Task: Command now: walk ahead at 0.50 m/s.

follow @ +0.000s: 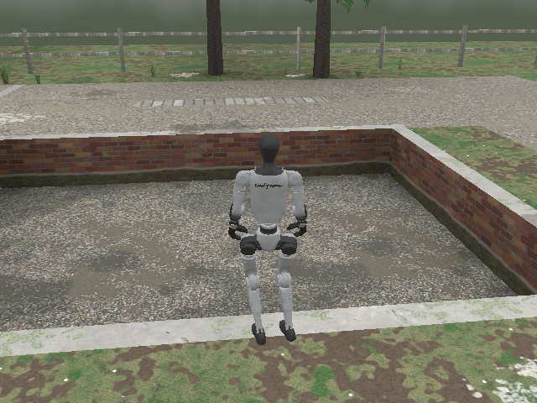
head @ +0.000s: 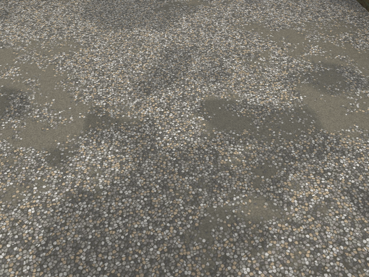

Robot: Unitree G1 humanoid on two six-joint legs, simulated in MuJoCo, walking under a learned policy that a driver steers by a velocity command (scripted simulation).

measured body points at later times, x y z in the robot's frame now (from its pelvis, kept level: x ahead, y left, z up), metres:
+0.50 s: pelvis +0.01 +0.01 +0.01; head +0.02 +0.01 +0.46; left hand +0.16 +0.22 -0.10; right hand +0.15 -0.21 -0.09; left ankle -0.01 +0.05 -0.72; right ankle +0.02 -0.13 -0.72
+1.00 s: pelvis +0.01 +0.00 +0.01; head +0.01 +0.00 +0.46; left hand +0.15 +0.22 -0.10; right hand +0.14 -0.22 -0.10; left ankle -0.01 +0.05 -0.72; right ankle +0.02 -0.13 -0.72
